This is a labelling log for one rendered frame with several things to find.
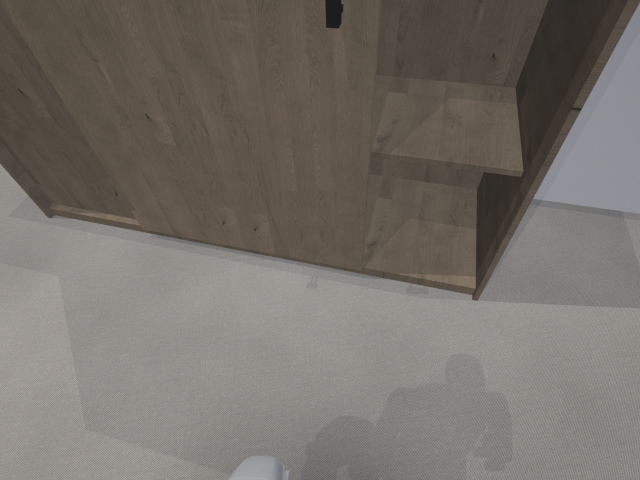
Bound wardrobe door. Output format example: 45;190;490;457
0;0;382;271
0;1;136;219

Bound robot left thigh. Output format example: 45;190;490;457
228;456;290;480

